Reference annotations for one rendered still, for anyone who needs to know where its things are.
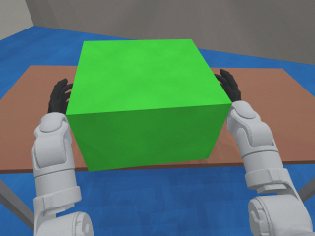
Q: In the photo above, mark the left robot hand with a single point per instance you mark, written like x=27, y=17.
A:
x=58, y=103

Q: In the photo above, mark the robot right forearm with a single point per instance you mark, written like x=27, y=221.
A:
x=264, y=169

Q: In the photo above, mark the robot left upper arm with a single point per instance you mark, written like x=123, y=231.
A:
x=73, y=224

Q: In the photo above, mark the table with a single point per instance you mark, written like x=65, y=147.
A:
x=280, y=101

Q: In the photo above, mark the robot left forearm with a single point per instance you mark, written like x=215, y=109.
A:
x=53, y=169

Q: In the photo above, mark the robot right upper arm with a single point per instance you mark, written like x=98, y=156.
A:
x=278, y=215

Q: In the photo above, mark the right robot hand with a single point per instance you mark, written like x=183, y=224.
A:
x=229, y=85

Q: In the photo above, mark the carton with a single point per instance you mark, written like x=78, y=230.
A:
x=144, y=102

